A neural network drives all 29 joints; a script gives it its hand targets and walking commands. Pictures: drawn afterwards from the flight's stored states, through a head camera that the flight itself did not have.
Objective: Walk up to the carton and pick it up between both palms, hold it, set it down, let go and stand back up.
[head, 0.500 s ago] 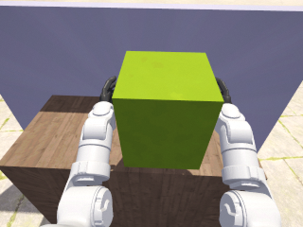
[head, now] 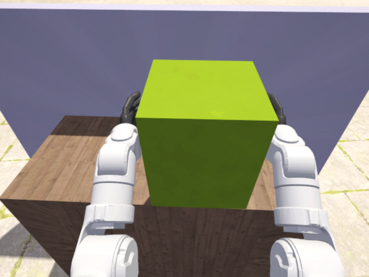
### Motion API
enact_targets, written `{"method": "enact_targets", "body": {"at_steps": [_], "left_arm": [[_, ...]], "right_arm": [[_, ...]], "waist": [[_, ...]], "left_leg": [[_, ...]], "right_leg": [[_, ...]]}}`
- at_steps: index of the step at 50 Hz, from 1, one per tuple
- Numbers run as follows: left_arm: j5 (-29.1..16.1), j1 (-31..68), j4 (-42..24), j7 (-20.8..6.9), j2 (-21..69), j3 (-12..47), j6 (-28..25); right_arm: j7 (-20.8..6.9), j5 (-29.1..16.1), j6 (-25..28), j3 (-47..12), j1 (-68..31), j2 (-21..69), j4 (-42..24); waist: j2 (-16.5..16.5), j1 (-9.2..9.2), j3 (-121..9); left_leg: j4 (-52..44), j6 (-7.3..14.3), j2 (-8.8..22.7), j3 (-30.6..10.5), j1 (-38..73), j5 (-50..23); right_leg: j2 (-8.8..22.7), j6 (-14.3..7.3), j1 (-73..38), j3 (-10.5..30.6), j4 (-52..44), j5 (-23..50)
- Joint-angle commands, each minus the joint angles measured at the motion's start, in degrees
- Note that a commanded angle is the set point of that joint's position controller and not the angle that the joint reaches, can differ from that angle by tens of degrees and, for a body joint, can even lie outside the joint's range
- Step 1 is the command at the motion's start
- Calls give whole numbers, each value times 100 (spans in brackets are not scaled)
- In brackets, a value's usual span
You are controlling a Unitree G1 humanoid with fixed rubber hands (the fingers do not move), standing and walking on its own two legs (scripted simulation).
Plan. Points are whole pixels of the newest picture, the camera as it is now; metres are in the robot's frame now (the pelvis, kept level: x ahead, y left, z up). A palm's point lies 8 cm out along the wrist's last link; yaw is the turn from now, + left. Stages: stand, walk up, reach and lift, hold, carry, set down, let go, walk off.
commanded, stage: reach and lift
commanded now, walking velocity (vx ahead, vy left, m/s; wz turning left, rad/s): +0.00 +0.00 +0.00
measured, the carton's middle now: (200, 135) +0.38 -0.01 +0.17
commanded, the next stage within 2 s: hold in 0.84 s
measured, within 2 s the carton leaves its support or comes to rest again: neither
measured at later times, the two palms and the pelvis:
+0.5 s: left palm (125, 133) +0.35 +0.14 +0.19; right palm (274, 133) +0.35 -0.16 +0.20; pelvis -0.01 +0.00 +0.00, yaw +0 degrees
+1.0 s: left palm (123, 134) +0.35 +0.15 +0.19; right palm (270, 133) +0.35 -0.15 +0.19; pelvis +0.00 +0.00 +0.00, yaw +0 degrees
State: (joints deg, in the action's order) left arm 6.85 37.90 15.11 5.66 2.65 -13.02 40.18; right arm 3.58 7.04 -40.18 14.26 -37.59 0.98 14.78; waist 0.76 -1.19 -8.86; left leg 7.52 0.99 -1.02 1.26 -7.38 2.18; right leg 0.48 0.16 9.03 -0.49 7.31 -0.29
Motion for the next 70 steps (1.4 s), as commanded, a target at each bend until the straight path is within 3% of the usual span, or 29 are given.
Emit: {"method": "enact_targets", "body": {"at_steps": [1, 5, 15, 30, 43, 45, 48, 54, 61, 66, 70], "left_arm": [[-704, 4065, -990, -883, 2700, 2138, -258], [-615, 3848, -871, -950, 2603, 2014, -207], [-702, 3988, -1286, -1020, 2541, 2189, -228], [-694, 3885, -1093, -1025, 2637, 2181, -198], [-843, 3817, -1551, -913, 2724, 2443, -161], [-884, 3631, -1584, -895, 2746, 2497, -125], [-826, 3439, -1453, -900, 2714, 2454, -43], [-882, 3638, -1782, -901, 2720, 2574, -69], [-876, 3309, -1763, -855, 2743, 2582, -24], [-821, 3269, -1766, -893, 2665, 2535, -1], [-900, 3270, -1990, -899, 2703, 2656, -30]], "right_arm": [[-698, -744, 264, -2276, -4085, 2920, -1093], [-693, -648, 193, -2162, -3902, 2845, -992], [-651, -724, 163, -2334, -3933, 2944, -1333], [-698, -669, 178, -2260, -3905, 2826, -1173], [-705, -821, 184, -2468, -3726, 2890, -1371], [-698, -860, 168, -2548, -3688, 2877, -1525], [-698, -844, 101, -2533, -3582, 2803, -1519], [-731, -898, 109, -2575, -3560, 2877, -1549], [-695, -889, 77, -2712, -3459, 2820, -1808], [-732, -856, 49, -2649, -3299, 2837, -1729], [-710, -928, 65, -2760, -3345, 2932, -1947]], "waist": [[19, 52, -2149], [22, 15, -1943], [23, 62, -1951], [-92, 93, -1785], [-121, 73, -2069], [-7, 72, -2147], [-19, 98, -1893], [-120, 79, -1894], [83, 112, -1944], [-61, 106, -1807], [31, 77, -1944]], "left_leg": [[-39, -153, -76, -132, 537, -413], [-122, -129, -113, -97, 549, -295], [-164, -88, -110, -90, 398, -173], [-39, -182, -83, -59, 228, 97], [3, -235, -54, -96, 524, -456], [-2, -245, -51, -105, 626, -632], [-84, -219, -68, -100, 598, -498], [-39, -254, -53, -100, 635, -617], [-44, -248, -44, -115, 770, -772], [-125, -226, -63, -88, 696, -648], [-121, -191, -72, -113, 744, -919]], "right_leg": [[-149, 63, -1109, 41, 170, 631], [-140, 107, -1129, 44, 125, 593], [-140, 162, -1227, 61, 164, 546], [-166, 63, -956, 30, 158, -30], [-154, 36, -1109, 62, 147, 487], [-159, 56, -1183, 36, 144, 645], [-157, 73, -1163, 38, 92, 551], [-156, 44, -1113, 47, 82, 610], [-162, 84, -1198, 28, 73, 752], [-133, 86, -1260, 43, 36, 732], [-129, 134, -1372, 68, 109, 1103]]}}
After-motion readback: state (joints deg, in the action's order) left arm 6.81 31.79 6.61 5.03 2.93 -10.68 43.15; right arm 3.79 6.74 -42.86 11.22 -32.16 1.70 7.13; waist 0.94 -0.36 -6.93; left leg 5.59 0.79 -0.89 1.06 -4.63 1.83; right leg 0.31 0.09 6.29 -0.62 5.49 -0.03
